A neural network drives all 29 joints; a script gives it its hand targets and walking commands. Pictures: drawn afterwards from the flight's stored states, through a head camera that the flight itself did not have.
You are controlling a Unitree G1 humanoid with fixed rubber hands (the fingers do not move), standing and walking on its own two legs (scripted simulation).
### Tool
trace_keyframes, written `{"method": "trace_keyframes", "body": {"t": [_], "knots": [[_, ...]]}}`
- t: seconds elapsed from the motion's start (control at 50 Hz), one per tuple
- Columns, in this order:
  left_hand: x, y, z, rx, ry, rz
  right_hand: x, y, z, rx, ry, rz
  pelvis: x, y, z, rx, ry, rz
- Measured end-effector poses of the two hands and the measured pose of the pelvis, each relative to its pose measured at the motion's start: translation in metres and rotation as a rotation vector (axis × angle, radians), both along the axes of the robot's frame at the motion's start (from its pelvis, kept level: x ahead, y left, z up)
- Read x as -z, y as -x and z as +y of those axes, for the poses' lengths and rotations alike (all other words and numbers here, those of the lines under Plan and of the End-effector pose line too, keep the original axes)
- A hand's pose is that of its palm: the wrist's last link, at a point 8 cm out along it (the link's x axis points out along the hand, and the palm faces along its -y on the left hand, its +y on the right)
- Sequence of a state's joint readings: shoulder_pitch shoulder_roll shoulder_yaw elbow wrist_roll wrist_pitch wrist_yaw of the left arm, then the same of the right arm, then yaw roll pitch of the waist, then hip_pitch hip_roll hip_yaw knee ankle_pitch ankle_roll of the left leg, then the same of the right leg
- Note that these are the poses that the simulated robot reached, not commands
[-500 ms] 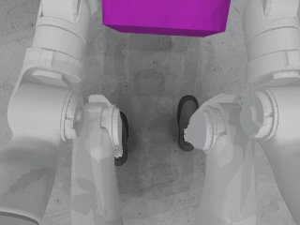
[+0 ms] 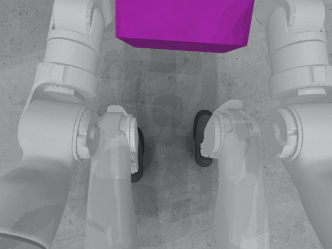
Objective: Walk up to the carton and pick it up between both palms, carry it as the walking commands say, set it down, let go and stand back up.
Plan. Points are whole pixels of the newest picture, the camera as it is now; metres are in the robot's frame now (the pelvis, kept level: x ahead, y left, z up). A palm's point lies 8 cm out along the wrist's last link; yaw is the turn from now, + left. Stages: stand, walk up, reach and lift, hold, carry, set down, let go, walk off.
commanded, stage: reach and lift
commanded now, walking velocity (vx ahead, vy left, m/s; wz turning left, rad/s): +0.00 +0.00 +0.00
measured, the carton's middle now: (183, 1) +0.57 -0.04 -0.15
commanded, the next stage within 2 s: none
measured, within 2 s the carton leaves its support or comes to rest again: neither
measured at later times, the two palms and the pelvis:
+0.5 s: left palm out of the picture +0.55 +0.12 +0.00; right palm out of the picture +0.54 -0.18 +0.01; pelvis -0.01 +0.00 +0.05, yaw +0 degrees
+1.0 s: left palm out of the picture +0.52 +0.12 +0.08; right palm out of the picture +0.51 -0.18 +0.08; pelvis -0.02 +0.00 +0.11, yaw +0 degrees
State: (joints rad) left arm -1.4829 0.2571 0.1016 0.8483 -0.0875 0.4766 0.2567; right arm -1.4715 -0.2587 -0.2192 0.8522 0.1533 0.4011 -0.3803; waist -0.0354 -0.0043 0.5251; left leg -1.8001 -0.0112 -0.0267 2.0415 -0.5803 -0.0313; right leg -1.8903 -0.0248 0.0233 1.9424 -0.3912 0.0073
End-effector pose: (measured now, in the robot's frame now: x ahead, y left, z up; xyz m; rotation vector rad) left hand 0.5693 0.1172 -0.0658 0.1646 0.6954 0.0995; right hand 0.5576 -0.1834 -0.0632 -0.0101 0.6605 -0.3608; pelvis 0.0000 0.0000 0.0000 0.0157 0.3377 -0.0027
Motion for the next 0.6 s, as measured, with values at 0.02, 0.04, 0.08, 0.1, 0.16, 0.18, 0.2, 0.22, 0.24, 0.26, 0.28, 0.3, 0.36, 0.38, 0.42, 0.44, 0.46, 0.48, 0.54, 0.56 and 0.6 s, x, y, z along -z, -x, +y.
{"method": "trace_keyframes", "body": {"t": [0.02,0.04,0.08,0.1,0.16,0.18,0.2,0.22,0.24,0.26,0.28,0.3,0.36,0.38,0.42,0.44,0.46,0.48,0.54,0.56,0.6], "knots": [[-0.003,0.001,0.000,-0.001,0.001,0.001,-0.003,0.001,0.000,-0.001,0.001,0.001,-0.002,0.001,0.000,0.000,0.000,-0.003],[-0.005,0.002,0.000,-0.002,0.002,0.001,-0.006,0.002,0.000,-0.002,0.003,0.001,-0.004,0.002,0.000,0.000,0.000,-0.005],[-0.011,0.004,0.000,-0.002,0.002,0.000,-0.011,0.004,0.000,-0.002,0.004,0.002,-0.007,0.004,0.000,0.000,0.000,-0.010],[-0.014,0.005,0.000,-0.002,0.002,0.000,-0.014,0.005,0.000,-0.002,0.005,0.002,-0.009,0.004,0.000,0.000,0.000,-0.013],[-0.022,0.008,0.000,-0.003,0.002,-0.001,-0.022,0.008,0.000,-0.002,0.006,0.002,-0.014,0.006,0.000,0.001,0.000,-0.020],[-0.025,0.008,0.000,-0.004,0.002,-0.001,-0.025,0.009,0.000,-0.002,0.007,0.002,-0.016,0.007,0.000,0.001,0.000,-0.023],[-0.028,0.009,-0.001,-0.003,0.001,-0.001,-0.028,0.010,0.000,-0.002,0.007,0.003,-0.018,0.008,0.000,0.001,0.000,-0.025],[-0.031,0.010,-0.001,-0.003,0.000,0.000,-0.031,0.011,-0.001,-0.002,0.007,0.004,-0.020,0.008,0.000,0.001,-0.001,-0.027],[-0.033,0.011,-0.001,-0.003,0.000,0.001,-0.033,0.011,-0.001,-0.002,0.006,0.005,-0.023,0.009,0.000,0.001,-0.001,-0.029],[-0.036,0.012,-0.001,-0.002,-0.001,0.002,-0.036,0.012,-0.001,-0.003,0.006,0.007,-0.025,0.009,0.000,0.001,-0.001,-0.032],[-0.039,0.012,-0.001,-0.003,-0.002,0.003,-0.039,0.013,-0.001,-0.003,0.006,0.008,-0.027,0.009,0.000,0.001,-0.001,-0.034],[-0.042,0.013,-0.001,-0.003,-0.002,0.004,-0.041,0.014,-0.001,-0.003,0.006,0.009,-0.029,0.010,0.000,0.001,-0.001,-0.036],[-0.050,0.015,-0.002,-0.003,-0.002,0.006,-0.050,0.016,-0.001,-0.004,0.009,0.012,-0.036,0.010,-0.001,0.001,-0.002,-0.043],[-0.053,0.016,-0.002,-0.003,-0.003,0.006,-0.053,0.016,-0.002,-0.004,0.009,0.012,-0.039,0.010,-0.001,0.001,-0.002,-0.045],[-0.059,0.017,-0.002,-0.002,-0.006,0.005,-0.058,0.017,-0.002,-0.004,0.008,0.013,-0.043,0.010,-0.001,0.001,-0.003,-0.050],[-0.062,0.018,-0.002,-0.002,-0.007,0.005,-0.061,0.018,-0.002,-0.004,0.007,0.013,-0.046,0.010,-0.001,0.001,-0.003,-0.052],[-0.065,0.019,-0.002,-0.003,-0.007,0.005,-0.064,0.019,-0.002,-0.005,0.007,0.013,-0.048,0.010,-0.001,0.001,-0.003,-0.055],[-0.068,0.020,-0.002,-0.004,-0.007,0.005,-0.066,0.020,-0.002,-0.006,0.008,0.014,-0.051,0.010,-0.002,0.002,-0.004,-0.057],[-0.075,0.023,-0.002,-0.003,-0.008,0.008,-0.074,0.023,-0.001,-0.008,0.009,0.017,-0.058,0.011,-0.002,0.002,-0.004,-0.065],[-0.078,0.024,-0.002,-0.003,-0.009,0.008,-0.077,0.024,-0.001,-0.008,0.009,0.018,-0.060,0.011,-0.002,0.002,-0.005,-0.068],[-0.084,0.026,-0.002,-0.003,-0.008,0.008,-0.082,0.026,-0.001,-0.008,0.009,0.019,-0.065,0.011,-0.002,0.002,-0.005,-0.073]]}}
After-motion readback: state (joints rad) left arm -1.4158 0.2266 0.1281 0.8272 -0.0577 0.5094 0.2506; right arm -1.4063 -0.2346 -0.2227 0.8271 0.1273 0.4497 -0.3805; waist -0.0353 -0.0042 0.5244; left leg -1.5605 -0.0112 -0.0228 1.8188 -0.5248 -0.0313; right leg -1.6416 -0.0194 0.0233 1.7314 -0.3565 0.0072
